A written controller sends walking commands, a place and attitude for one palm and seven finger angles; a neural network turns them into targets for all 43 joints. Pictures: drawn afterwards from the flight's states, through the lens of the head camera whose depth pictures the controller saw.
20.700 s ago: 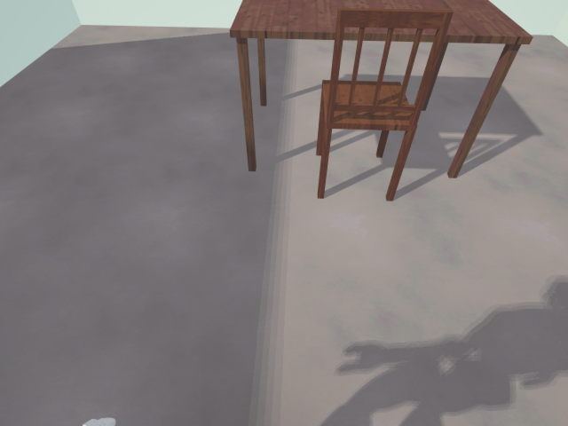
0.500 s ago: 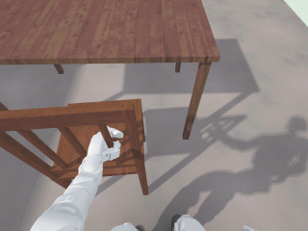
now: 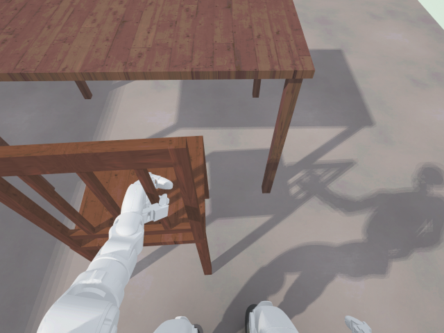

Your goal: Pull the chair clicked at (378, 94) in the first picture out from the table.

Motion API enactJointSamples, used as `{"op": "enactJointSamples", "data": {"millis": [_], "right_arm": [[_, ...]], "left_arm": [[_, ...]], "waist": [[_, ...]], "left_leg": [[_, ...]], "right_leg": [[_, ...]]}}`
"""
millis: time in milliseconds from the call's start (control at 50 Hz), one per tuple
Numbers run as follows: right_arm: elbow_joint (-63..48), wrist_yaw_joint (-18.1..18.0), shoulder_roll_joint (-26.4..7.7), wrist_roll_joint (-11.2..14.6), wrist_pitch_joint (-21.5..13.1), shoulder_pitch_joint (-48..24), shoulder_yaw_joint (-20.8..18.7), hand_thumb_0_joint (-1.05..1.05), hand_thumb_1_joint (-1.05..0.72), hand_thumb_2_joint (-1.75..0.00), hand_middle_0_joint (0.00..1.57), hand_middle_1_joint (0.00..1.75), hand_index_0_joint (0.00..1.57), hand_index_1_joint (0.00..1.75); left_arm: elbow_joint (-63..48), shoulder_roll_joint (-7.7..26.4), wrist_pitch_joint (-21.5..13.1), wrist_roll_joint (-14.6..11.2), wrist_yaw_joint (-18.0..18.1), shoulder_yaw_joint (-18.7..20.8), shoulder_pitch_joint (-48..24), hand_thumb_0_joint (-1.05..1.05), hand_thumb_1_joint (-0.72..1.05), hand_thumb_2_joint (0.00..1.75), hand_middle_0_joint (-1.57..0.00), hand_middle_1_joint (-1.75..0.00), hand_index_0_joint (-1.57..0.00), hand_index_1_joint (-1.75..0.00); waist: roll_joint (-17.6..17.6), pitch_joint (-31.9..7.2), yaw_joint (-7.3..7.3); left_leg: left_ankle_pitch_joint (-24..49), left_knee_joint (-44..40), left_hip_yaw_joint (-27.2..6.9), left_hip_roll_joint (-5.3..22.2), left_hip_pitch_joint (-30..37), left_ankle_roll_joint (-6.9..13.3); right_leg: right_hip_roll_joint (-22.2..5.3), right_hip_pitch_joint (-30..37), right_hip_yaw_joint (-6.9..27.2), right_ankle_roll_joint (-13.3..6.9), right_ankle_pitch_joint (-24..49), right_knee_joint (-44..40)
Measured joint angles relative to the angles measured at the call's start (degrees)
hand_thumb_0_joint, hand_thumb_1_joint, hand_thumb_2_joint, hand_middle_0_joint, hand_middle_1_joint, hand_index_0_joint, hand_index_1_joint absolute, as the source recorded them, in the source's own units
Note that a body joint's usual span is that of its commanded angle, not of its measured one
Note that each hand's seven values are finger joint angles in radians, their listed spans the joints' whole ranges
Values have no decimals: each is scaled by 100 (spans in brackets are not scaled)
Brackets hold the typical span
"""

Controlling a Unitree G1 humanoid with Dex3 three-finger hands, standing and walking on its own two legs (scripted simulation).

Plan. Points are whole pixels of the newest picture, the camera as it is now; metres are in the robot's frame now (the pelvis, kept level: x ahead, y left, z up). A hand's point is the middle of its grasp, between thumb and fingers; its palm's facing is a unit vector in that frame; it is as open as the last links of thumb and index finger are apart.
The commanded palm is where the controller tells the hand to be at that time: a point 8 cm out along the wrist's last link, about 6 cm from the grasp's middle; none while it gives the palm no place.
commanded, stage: step backward, pulling the chair out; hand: left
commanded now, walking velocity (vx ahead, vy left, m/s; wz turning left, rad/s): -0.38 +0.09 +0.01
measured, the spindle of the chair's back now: (110, 204) +0.37 +0.26 -0.07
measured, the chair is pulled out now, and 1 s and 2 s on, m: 0.20 0.29 0.49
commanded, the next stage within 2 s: stop walking, hand still on the chair in 2.00 s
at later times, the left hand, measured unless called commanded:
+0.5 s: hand (159, 226) +0.31 +0.13 -0.05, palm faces +0.00 -0.97 -0.22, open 5.1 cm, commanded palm +0.31 +0.19 -0.04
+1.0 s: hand (155, 255) +0.26 +0.13 -0.05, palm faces -0.02 -0.97 -0.22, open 5.2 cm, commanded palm +0.25 +0.18 -0.05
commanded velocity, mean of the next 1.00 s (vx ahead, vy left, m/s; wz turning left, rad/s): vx -0.38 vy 0.01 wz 0.01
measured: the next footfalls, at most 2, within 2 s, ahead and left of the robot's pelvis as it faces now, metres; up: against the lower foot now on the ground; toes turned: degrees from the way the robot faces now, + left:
right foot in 0.34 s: +0.11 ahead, -0.12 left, +0.00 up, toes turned -2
left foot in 0.60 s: +0.04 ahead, +0.14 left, +0.00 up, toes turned +1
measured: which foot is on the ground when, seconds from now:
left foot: down 0.00-0.50, up 0.52-0.58, down 0.60-0.92, up 0.94-1.00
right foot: down 0.00-0.26, up 0.28-0.32, down 0.34-0.64, up 0.66-0.78, down 0.80-1.00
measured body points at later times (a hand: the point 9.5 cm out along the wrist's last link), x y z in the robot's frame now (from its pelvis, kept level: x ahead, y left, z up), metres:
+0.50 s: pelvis -0.05 +0.00 +0.00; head +0.02 -0.01 +0.45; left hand +0.31 +0.19 -0.03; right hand +0.06 -0.24 -0.13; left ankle +0.02 +0.13 -0.71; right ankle +0.07 -0.11 -0.72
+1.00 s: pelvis -0.11 +0.00 +0.01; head -0.04 -0.01 +0.45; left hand +0.25 +0.19 -0.03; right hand -0.01 -0.25 -0.13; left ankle -0.04 +0.13 -0.70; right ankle -0.01 -0.12 -0.72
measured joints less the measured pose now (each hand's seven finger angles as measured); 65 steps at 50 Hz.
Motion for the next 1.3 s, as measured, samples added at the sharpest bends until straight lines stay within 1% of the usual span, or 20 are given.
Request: {"op": "enactJointSamples", "data": {"millis": [60, 120, 180, 220, 280, 340, 380, 480, 580, 620, 660, 720, 820, 920, 1020, 1060, 1100, 1180, 1260, 1300], "right_arm": [[-18, 38, 18, 18, 7, -108, -31, 1, -90, -90, 20, 30, 20, 30], [-2, 78, -45, 30, -8, -169, -51, 1, -90, -90, 20, 30, 20, 30], [21, 68, -105, 29, 13, -172, -7, 1, -90, -90, 20, 30, 20, 30], [-45, 40, -161, 21, 71, -100, 4, 1, -90, -90, 20, 30, 20, 30], [-128, -9, -144, 29, 131, -43, -21, 1, -90, -90, 20, 30, 20, 30], [-67, -32, 9, -6, 111, 33, 1, 1, -90, -90, 20, 30, 20, 30], [-9, -7, 100, -36, 107, 1, 31, 1, -90, -90, 20, 30, 20, 30], [42, 27, 178, -24, 4, -208, 17, 1, -90, -90, 20, 30, 20, 30], [115, 65, 7, -18, -112, -190, -7, 1, -90, -90, 20, 30, 20, 30], [146, 48, -68, -18, -114, -139, 7, 1, -90, -90, 20, 30, 20, 30], [91, 20, -155, -24, -84, -45, 5, 1, -90, -90, 20, 30, 20, 30], [36, -1, -128, -24, -32, 15, -42, 1, -90, -90, 20, 30, 20, 30], [113, 75, 116, -120, -112, 29, 8, 1, -90, -90, 20, 30, 20, 30], [99, 120, 217, -91, -167, -188, 3, 1, -90, -90, 20, 30, 20, 30], [150, 100, -1, -70, -208, -181, -28, 1, -90, -90, 20, 30, 20, 30], [182, 61, -102, -73, -221, -118, -13, 1, -90, -90, 20, 30, 20, 30], [166, 32, -146, -82, -183, -71, -24, 1, -90, -90, 20, 30, 20, 30], [53, 40, -89, -123, -98, -32, -50, 1, -90, -90, 20, 30, 20, 30], [104, 148, 96, -154, -152, -40, -5, 1, -90, -90, 20, 30, 20, 30], [109, 174, 149, -139, -151, -172, 11, 1, -90, -90, 20, 30, 20, 30]], "left_arm": [[64, 4, -21, -25, 15, 134, -64, 2, 73, 83, -36, -119, -50, -145], [77, -49, 13, -16, 46, 171, -149, 2, 73, 83, -35, -119, -49, -145], [-10, -75, 122, 42, 42, 84, -190, 2, 74, 82, -33, -119, -49, -145], [-104, -89, 176, 62, 20, -39, -146, 2, 75, 81, -32, -120, -49, -145], [-210, -88, 149, 35, 5, -163, -26, 2, 75, 81, -32, -121, -49, -145], [-140, -68, 104, 88, -53, -180, 42, 2, 74, 81, -33, -121, -50, -145], [-41, -25, 55, 121, -63, -160, 25, 2, 74, 82, -34, -122, -50, -145], [139, 34, -67, 58, -56, 82, -86, 2, 72, 83, -36, -122, -50, -145], [164, -46, -78, 84, 6, 151, -86, 3, 72, 82, -36, -121, -49, -145], [108, -61, -3, 132, 5, 62, -109, 3, 73, 82, -35, -122, -49, -145], [24, -76, 47, 164, -12, -48, -103, 3, 73, 82, -34, -123, -49, -145], [-65, -45, 76, 122, -28, -152, -46, 3, 73, 81, -33, -124, -50, -145], [96, 51, -27, 192, -87, -50, -36, 3, 72, 81, -35, -125, -50, -145], [215, 166, -116, 107, -102, 204, -125, 3, 71, 82, -37, -123, -50, -145], [166, 58, -102, 122, -44, 256, -30, 3, 71, 81, -36, -123, -49, -145], [94, -10, -37, 183, -39, 178, -16, 3, 72, 81, -35, -124, -49, -145], [0, -22, 34, 227, -46, 46, -45, 3, 72, 81, -35, -125, -49, -145], [-71, 21, 65, 153, -87, -66, -3, 4, 72, 80, -34, -126, -50, -145], [84, 91, -26, 169, -148, 24, -20, 4, 71, 81, -35, -126, -50, -145], [147, 142, -64, 126, -157, 115, -82, 4, 71, 81, -36, -125, -50, -145]], "waist": [[113, 25, -115], [161, 113, -212], [51, 172, -267], [43, 158, -220], [67, 184, -61], [2, 119, 14], [-24, 52, 95], [137, 127, -22], [167, 146, -174], [90, 151, -216], [90, 159, -166], [101, 210, -40], [88, 156, 86], [242, 282, -41], [238, 204, -191], [198, 137, -232], [87, 165, -173], [54, 204, -6], [80, 181, 113], [200, 279, 71]], "left_leg": [[-110, 136, -110, 33, -156, -61], [-831, 327, -276, -36, -188, -112], [-182, -171, -195, -67, -18, -64], [529, -410, -92, -22, 28, 31], [400, -421, 52, 60, 80, 136], [328, -332, 87, 74, 108, 99], [263, -195, 141, 124, 31, 54], [208, -2, 68, 216, -180, -33], [-835, 223, -199, 31, -130, -101], [-227, -199, -176, -24, 11, -59], [694, -464, -93, 26, 54, 31], [504, -413, 11, 120, 82, 131], [430, -272, 35, 301, 10, 20], [573, -262, -79, 459, -155, -104], [-733, 385, -359, 147, -121, -143], [-305, -161, -365, 93, 175, -105], [519, -462, -289, 38, 225, 4], [427, -536, -169, 106, 230, 44], [457, -430, -167, 259, 133, -60], [510, -391, -224, 388, 54, -128]], "right_leg": [[25, -35, -107, -47, 30, -60], [-20, 73, -201, -40, 228, -358], [-136, 185, -209, 31, 448, -661], [-143, 171, -199, 86, 401, -685], [-70, 34, -109, 69, -483, -287], [-62, 312, -40, 64, 20, -126], [-26, 352, -5, 87, -201, -153], [59, 185, -75, 9, -61, -58], [-11, 291, -125, 38, 247, -504], [-96, 336, -126, 93, 376, -677], [-94, 286, -127, 122, 221, -618], [13, 191, -43, 53, -762, -30], [131, 748, -65, 78, -307, -246], [290, 636, -179, -34, -172, -319], [150, 574, -201, -23, 40, -531], [55, 544, -234, 35, 144, -641], [-31, 518, -212, 92, 212, -673], [68, 411, -69, 41, -864, 25], [177, 906, -64, 48, -410, -355], [305, 871, -122, -1, -320, -416]]}}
